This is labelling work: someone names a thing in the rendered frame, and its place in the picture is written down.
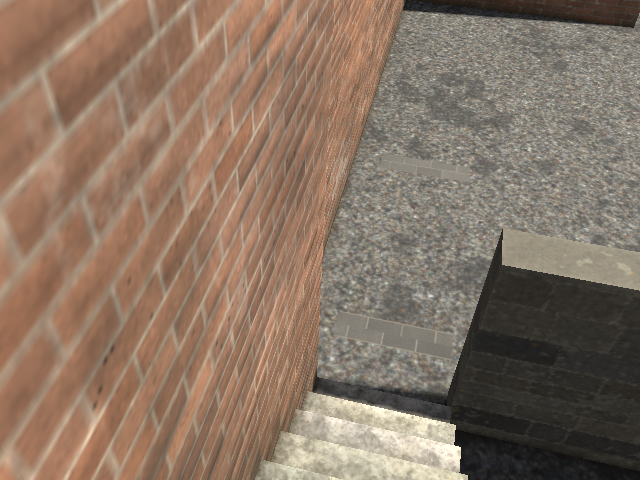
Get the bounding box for stairs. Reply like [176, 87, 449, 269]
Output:
[255, 377, 468, 480]

